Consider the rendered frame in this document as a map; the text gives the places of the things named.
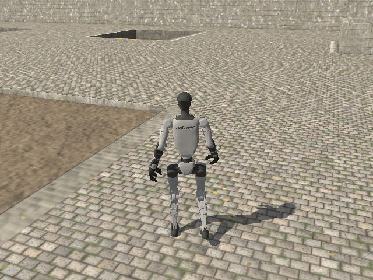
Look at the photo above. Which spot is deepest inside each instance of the left robot forearm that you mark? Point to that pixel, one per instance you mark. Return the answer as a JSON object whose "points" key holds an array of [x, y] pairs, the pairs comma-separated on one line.
{"points": [[156, 157]]}

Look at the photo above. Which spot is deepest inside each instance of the robot right upper arm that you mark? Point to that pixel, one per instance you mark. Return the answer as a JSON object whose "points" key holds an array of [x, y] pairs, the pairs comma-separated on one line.
{"points": [[203, 122]]}

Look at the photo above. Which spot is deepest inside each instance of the right robot forearm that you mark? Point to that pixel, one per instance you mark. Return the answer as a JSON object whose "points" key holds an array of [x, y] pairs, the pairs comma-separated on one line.
{"points": [[213, 150]]}

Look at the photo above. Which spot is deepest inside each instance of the left robot thigh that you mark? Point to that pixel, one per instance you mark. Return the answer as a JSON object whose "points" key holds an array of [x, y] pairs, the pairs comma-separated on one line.
{"points": [[172, 174]]}

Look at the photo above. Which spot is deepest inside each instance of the robot left hand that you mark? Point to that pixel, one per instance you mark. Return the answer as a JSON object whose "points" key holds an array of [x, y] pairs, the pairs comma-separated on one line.
{"points": [[152, 173]]}

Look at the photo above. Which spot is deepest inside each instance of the robot right hand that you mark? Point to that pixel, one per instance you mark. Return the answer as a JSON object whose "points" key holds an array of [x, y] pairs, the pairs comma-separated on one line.
{"points": [[214, 161]]}

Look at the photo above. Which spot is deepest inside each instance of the robot left upper arm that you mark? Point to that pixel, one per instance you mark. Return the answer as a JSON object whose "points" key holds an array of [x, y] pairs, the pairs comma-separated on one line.
{"points": [[164, 134]]}

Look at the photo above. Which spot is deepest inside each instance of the robot torso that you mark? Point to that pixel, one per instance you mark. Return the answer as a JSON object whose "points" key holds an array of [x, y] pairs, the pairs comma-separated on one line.
{"points": [[186, 139]]}

